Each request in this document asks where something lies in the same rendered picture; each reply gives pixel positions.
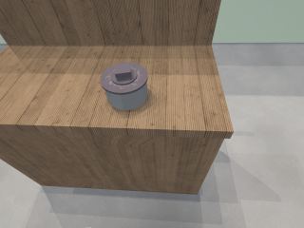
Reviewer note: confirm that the table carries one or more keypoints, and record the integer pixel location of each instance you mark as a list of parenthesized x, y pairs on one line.
[(57, 126)]

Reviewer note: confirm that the lid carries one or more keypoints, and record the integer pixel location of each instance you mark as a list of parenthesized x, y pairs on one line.
[(124, 85)]

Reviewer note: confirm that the knob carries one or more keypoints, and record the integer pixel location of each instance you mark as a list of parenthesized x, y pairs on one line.
[(122, 70)]

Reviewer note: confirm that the pot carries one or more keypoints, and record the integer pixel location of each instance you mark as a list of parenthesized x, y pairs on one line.
[(128, 101)]

